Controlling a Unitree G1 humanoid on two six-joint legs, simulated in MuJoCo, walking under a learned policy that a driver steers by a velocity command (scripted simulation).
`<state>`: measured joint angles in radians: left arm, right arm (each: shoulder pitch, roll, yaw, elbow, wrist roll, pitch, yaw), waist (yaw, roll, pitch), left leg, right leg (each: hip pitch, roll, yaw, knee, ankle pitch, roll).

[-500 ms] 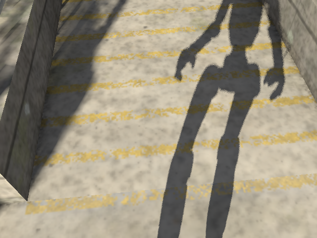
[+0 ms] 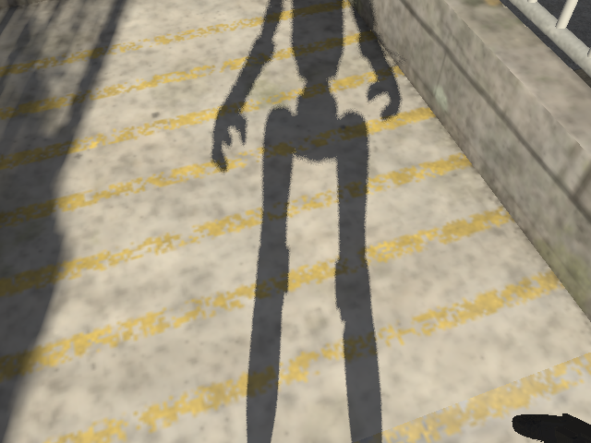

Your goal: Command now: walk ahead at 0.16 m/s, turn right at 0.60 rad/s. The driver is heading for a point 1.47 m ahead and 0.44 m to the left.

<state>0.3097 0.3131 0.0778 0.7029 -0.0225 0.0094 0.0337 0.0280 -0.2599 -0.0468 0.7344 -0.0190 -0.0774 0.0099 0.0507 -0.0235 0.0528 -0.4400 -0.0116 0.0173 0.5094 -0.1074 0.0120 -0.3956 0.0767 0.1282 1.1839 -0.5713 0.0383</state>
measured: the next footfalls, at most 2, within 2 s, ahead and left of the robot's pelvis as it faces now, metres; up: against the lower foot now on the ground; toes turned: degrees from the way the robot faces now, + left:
right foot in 0.34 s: +0.10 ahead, -0.15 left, +0.00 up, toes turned -9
left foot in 0.76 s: +0.12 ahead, +0.09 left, +0.00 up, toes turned +7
